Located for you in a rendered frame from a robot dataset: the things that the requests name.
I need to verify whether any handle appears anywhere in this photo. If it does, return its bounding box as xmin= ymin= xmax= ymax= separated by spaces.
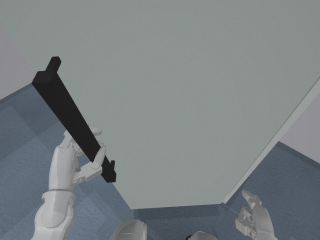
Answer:
xmin=31 ymin=56 xmax=117 ymax=183

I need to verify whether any robot left hand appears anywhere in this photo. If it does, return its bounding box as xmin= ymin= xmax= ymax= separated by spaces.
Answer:
xmin=48 ymin=125 xmax=106 ymax=192

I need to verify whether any robot left thigh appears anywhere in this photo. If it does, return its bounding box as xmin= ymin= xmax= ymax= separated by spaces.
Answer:
xmin=109 ymin=219 xmax=147 ymax=240

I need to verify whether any fridge door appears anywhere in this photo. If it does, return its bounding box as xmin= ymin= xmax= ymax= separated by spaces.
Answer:
xmin=0 ymin=0 xmax=320 ymax=210

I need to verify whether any left robot forearm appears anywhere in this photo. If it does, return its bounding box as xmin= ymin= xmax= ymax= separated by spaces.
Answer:
xmin=31 ymin=189 xmax=76 ymax=240

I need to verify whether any robot right hand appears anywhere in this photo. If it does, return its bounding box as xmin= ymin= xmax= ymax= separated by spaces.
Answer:
xmin=235 ymin=190 xmax=275 ymax=240

